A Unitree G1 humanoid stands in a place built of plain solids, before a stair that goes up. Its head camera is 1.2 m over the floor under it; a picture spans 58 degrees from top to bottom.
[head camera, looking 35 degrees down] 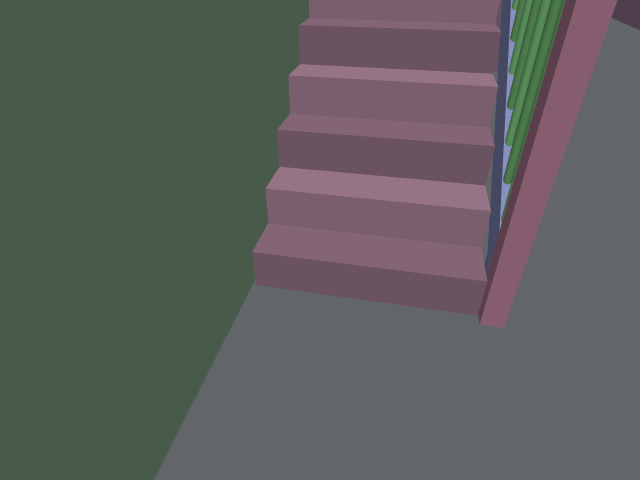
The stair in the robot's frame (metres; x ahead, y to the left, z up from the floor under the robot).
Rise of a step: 0.17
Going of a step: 0.21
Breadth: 0.90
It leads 12 degrees to the right of straight ahead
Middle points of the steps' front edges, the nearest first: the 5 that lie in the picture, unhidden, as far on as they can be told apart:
1.29 -0.17 0.17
1.50 -0.21 0.35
1.71 -0.26 0.52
1.92 -0.30 0.69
2.13 -0.34 0.87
